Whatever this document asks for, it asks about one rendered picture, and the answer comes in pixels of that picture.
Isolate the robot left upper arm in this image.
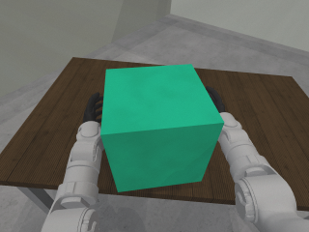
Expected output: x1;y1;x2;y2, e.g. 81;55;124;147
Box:
42;207;100;232

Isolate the left robot forearm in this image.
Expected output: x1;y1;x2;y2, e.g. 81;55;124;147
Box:
41;121;104;232

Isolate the table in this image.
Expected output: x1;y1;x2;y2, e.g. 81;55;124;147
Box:
0;57;309;220

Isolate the robot right hand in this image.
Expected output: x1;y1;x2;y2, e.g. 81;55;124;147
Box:
206;86;226;113

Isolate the right robot forearm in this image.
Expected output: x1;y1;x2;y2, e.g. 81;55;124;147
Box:
217;112;297;212

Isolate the robot left hand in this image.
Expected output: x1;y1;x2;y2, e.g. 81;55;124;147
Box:
82;92;104;124

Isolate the robot right upper arm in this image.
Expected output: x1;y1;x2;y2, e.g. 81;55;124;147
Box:
235;174;309;232

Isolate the carton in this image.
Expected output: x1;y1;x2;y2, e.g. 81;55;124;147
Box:
100;64;224;192

